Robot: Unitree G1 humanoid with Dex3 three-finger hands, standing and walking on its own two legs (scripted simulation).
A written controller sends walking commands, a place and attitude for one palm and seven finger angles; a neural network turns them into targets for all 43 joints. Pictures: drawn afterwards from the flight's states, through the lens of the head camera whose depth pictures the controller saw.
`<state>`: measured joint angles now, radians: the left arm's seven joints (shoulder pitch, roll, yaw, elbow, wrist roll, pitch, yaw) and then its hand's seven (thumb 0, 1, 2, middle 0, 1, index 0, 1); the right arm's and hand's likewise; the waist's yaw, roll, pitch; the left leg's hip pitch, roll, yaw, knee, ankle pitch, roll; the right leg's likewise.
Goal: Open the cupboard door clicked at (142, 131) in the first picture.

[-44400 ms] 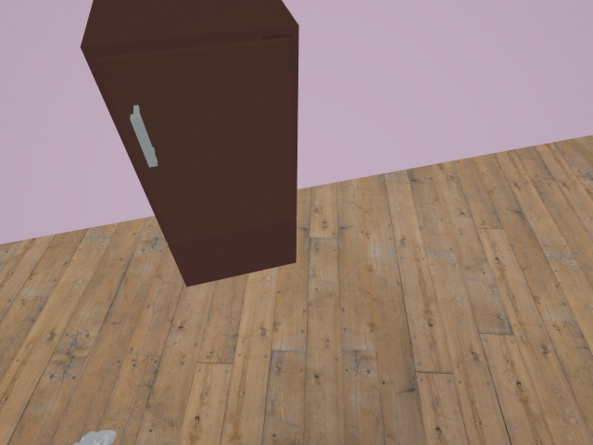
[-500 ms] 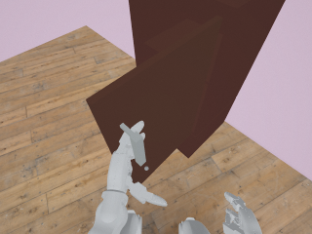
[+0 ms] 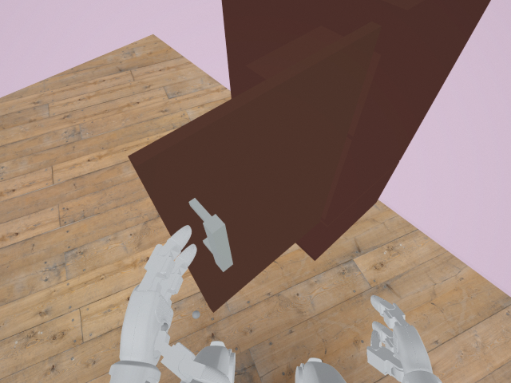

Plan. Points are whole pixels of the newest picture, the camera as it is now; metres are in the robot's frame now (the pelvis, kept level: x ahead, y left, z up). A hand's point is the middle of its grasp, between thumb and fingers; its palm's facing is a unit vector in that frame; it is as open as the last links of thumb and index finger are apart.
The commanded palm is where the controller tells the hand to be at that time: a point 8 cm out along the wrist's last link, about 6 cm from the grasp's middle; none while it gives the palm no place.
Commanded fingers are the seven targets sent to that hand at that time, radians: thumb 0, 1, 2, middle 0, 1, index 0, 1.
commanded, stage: slide the hand sideways off the handle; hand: left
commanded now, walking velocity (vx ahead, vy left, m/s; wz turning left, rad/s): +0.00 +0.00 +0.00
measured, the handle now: (211, 236) +0.32 +0.09 +0.06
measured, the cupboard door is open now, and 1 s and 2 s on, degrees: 89 89 89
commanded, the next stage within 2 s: draw the hand back to the body in 0.26 s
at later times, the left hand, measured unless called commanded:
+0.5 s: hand (161, 334) +0.18 +0.13 +0.07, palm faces -0.03 -1.00 -0.03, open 16.3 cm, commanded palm +0.15 +0.19 +0.09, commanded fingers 0.00 -0.50 0.30 -0.15 -0.30 -0.15 -0.30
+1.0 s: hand (71, 309) +0.19 +0.20 +0.14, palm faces +0.13 -0.95 -0.28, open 15.5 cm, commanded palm +0.16 +0.25 +0.17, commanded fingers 0.00 -0.05 0.50 -0.17 -0.30 -0.17 -0.30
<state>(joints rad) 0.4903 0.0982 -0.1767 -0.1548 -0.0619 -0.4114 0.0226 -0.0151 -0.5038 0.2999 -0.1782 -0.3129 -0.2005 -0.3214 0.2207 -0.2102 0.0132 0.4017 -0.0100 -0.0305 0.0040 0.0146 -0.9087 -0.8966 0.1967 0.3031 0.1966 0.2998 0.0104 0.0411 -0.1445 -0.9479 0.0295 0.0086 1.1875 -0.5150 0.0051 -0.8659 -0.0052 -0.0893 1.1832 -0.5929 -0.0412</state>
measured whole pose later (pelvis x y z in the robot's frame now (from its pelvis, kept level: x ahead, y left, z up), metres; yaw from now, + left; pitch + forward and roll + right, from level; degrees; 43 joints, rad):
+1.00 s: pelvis +0.01 +0.02 +0.05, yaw +0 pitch +6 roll -2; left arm 0.65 0.30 0.07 -0.44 -0.09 -0.09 0.04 -0.01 -0.34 0.37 -0.16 -0.30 -0.16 -0.30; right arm 0.27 -0.22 0.04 0.43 0.03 -0.06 -0.11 0.02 -0.91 -0.90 0.20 0.30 0.20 0.30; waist 0.04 0.07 -0.12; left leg -0.60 0.02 0.02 0.91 -0.43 0.03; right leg -0.50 0.00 -0.07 0.86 -0.47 -0.01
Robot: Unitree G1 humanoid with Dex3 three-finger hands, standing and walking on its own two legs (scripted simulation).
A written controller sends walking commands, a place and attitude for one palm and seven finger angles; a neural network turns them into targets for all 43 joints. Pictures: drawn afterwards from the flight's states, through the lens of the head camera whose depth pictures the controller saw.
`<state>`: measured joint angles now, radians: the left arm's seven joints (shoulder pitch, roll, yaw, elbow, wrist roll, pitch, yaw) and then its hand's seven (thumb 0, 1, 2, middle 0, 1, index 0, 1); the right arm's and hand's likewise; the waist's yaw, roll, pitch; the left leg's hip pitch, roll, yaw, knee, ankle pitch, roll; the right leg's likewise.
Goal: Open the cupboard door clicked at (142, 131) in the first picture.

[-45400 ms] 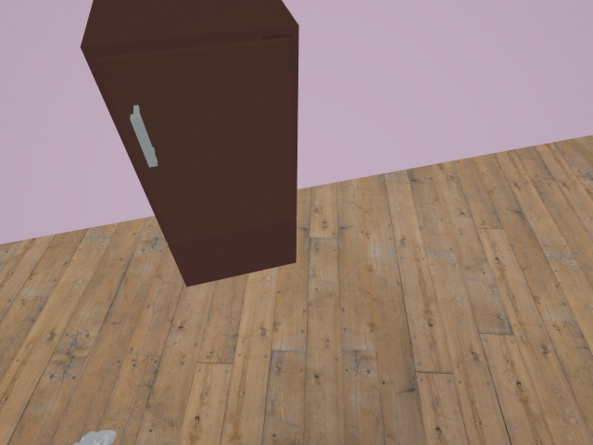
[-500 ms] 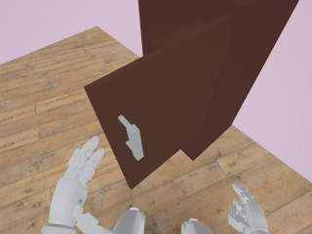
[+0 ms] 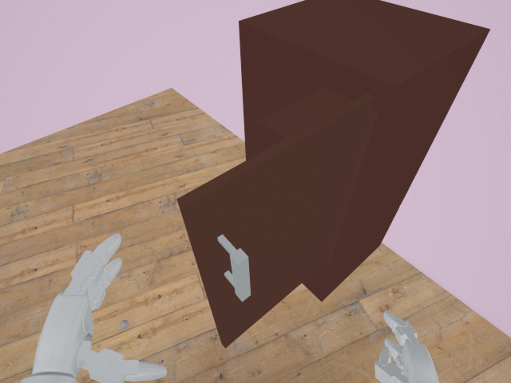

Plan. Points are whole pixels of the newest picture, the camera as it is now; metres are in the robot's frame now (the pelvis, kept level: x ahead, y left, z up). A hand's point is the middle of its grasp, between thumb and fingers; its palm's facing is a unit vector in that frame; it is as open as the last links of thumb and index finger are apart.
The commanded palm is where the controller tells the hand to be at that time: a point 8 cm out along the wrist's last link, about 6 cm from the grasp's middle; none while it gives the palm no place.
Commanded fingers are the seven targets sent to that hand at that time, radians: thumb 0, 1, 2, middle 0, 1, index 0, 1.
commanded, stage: draw the hand back to the body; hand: left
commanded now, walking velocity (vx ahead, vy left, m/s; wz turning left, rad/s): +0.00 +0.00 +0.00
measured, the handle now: (233, 268) +0.30 +0.07 +0.01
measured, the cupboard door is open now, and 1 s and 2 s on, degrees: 89 89 89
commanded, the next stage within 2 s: step back with the hand held close in 0.94 s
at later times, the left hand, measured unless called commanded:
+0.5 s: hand (38, 258) +0.20 +0.26 +0.19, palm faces +0.40 -0.81 -0.42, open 9.8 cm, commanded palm +0.16 +0.30 +0.21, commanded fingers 0.00 0.83 0.87 -0.20 -0.30 -0.20 -0.30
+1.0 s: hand (34, 261) +0.19 +0.25 +0.20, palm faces +0.44 -0.80 -0.40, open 7.4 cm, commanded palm +0.15 +0.28 +0.21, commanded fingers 0.00 0.90 0.90 -0.20 -0.30 -0.20 -0.30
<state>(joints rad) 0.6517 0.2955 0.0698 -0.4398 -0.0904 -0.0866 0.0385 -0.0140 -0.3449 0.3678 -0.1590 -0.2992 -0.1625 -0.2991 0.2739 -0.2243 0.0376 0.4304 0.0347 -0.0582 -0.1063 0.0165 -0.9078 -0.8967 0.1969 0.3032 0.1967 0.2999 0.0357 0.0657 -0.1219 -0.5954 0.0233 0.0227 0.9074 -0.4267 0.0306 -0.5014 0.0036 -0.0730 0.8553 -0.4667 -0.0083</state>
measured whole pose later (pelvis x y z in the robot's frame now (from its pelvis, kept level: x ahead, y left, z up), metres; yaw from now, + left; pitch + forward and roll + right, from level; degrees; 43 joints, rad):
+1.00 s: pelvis +0.00 -0.01 +0.05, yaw -1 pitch -5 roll -1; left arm 0.48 0.34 0.33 -0.39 -0.08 -0.08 0.12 0.01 0.88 0.90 -0.21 -0.30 -0.21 -0.30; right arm 0.20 -0.24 0.02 0.64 0.01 -0.10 -0.09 0.02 -0.91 -0.90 0.20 0.30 0.20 0.30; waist 0.07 0.07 0.03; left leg -0.12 0.02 0.05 0.42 -0.22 0.01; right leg -0.04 0.02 -0.04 0.38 -0.25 -0.02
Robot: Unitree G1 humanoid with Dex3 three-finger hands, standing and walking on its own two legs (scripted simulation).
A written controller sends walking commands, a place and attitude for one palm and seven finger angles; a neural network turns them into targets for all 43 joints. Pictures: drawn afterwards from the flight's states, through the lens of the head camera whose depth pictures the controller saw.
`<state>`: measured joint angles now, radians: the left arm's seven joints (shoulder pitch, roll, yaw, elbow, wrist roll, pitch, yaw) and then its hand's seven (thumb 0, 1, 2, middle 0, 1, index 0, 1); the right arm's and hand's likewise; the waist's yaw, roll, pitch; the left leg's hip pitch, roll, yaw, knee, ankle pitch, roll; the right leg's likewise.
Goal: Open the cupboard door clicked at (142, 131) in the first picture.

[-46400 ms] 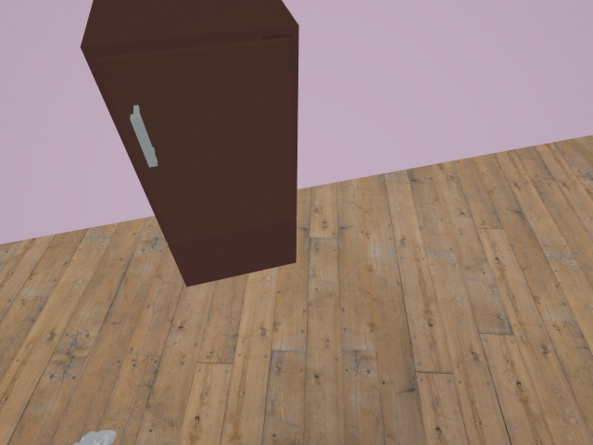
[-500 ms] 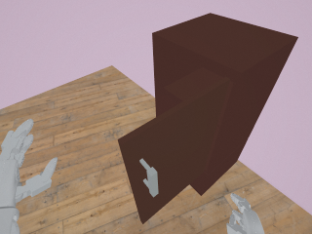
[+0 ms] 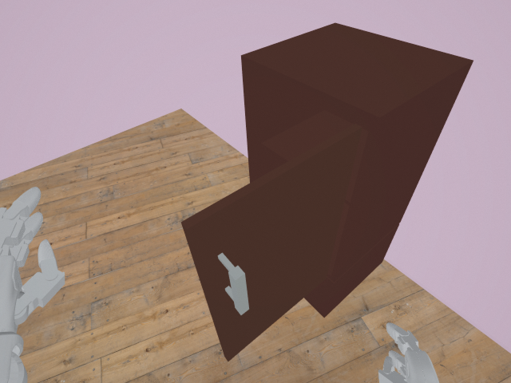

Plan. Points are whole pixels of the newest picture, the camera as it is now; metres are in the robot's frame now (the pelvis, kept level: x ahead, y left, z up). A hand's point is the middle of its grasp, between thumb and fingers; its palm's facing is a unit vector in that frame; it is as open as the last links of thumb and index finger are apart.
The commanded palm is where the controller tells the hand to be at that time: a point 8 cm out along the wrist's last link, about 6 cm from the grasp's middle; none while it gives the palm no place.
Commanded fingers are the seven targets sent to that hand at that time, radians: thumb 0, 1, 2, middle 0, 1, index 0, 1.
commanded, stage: step back with the hand held close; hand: left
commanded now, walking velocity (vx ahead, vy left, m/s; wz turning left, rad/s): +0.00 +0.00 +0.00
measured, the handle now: (233, 284) +0.30 +0.09 -0.04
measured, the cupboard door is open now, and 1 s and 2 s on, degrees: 89 89 89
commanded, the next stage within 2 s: stop stepping back and stand still in 1.28 s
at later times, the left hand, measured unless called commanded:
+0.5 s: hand (52, 283) +0.17 +0.27 +0.16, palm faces +0.34 -0.78 -0.53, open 7.4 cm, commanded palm +0.12 +0.31 +0.17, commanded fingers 0.00 0.90 0.90 -0.20 -0.30 -0.20 -0.30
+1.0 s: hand out of the picture +0.09 +0.30 +0.16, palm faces +0.46 -0.73 -0.51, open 7.4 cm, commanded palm +0.01 +0.33 +0.17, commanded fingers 0.00 0.90 0.90 -0.20 -0.30 -0.20 -0.30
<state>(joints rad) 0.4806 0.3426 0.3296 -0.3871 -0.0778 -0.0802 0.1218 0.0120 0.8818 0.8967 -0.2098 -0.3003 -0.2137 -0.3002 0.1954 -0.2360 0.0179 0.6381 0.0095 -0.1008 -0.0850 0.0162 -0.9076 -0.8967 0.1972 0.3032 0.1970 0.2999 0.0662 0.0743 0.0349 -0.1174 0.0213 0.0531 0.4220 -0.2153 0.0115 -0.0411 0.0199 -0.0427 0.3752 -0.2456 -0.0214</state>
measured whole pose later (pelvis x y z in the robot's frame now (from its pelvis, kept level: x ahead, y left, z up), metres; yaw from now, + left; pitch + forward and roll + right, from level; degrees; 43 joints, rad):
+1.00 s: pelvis -0.11 +0.02 -0.02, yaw +3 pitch +0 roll -3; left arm 0.53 0.46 0.46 -0.55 -0.02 -0.22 0.17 0.01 0.88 0.90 -0.21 -0.30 -0.22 -0.30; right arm 0.22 -0.20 0.00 0.58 -0.01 -0.09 -0.09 0.02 -0.91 -0.90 0.20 0.30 0.20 0.30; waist -0.02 0.02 0.06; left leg -0.48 0.01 0.03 0.59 -0.12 0.07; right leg -0.33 0.06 0.03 0.63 -0.28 0.00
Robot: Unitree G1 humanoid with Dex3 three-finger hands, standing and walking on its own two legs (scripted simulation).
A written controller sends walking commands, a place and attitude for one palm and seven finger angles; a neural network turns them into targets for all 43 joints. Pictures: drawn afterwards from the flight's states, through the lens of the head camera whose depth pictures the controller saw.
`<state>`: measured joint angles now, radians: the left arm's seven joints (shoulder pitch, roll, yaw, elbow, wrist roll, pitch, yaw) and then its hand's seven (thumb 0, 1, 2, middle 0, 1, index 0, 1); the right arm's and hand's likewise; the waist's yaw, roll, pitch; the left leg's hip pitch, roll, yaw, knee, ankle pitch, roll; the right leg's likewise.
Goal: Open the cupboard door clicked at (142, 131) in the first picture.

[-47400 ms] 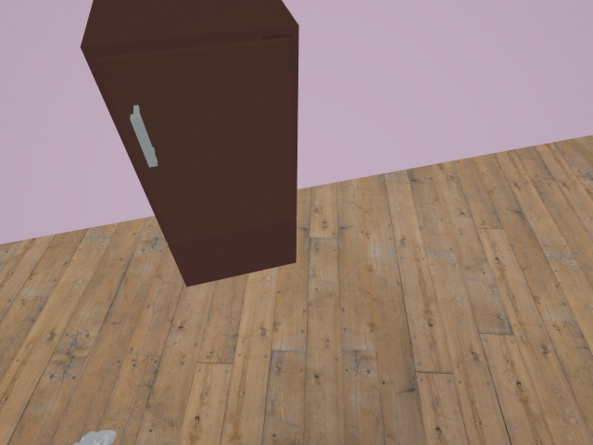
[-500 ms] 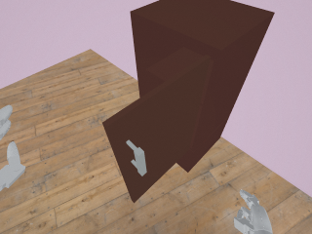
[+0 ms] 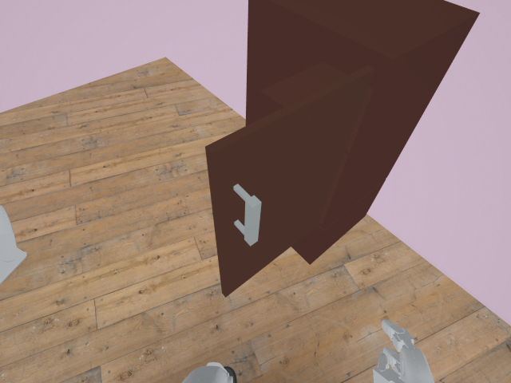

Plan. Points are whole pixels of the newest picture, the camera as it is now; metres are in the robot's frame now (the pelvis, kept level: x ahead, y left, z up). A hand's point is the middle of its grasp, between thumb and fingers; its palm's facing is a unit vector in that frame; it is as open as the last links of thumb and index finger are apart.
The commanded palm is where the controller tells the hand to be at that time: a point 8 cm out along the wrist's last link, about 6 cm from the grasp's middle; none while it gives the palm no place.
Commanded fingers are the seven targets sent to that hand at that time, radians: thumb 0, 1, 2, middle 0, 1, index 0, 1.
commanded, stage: step back with the hand held close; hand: left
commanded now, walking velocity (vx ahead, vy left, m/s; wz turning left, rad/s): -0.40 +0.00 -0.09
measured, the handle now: (245, 215) +0.41 +0.04 -0.02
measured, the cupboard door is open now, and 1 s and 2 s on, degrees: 89 89 89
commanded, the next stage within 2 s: stop stepping back and stand still in 0.28 s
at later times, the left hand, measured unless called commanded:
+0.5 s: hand out of the picture +0.12 +0.25 +0.19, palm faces +0.31 -0.83 -0.47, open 7.4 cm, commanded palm +0.06 +0.30 +0.19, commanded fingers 0.00 0.90 0.90 -0.20 -0.30 -0.20 -0.30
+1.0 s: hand out of the picture +0.06 +0.22 +0.18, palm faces +0.29 -0.82 -0.49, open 7.4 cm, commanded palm +0.00 +0.28 +0.19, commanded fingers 0.00 0.90 0.90 -0.20 -0.30 -0.20 -0.30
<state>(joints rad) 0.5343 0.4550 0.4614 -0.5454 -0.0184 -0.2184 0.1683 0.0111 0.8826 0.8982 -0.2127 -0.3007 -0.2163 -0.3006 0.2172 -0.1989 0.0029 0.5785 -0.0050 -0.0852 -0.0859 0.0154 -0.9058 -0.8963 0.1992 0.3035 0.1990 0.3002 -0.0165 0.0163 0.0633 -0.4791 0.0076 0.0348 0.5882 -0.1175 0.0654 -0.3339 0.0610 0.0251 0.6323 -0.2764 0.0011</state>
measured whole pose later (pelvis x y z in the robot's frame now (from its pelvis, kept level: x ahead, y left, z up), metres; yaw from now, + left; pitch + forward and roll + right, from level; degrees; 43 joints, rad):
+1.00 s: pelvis -0.17 -0.01 +0.01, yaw -6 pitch +0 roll -1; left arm 0.60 0.44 0.43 -0.51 -0.05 -0.22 0.16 0.01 0.88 0.90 -0.21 -0.30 -0.22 -0.30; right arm 0.25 -0.21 0.00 0.63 0.00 -0.14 -0.07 0.02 -0.91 -0.90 0.20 0.30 0.20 0.30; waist -0.05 0.00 0.00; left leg -0.33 0.04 0.04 0.54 -0.21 0.00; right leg -0.17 0.04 -0.02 0.51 -0.34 -0.03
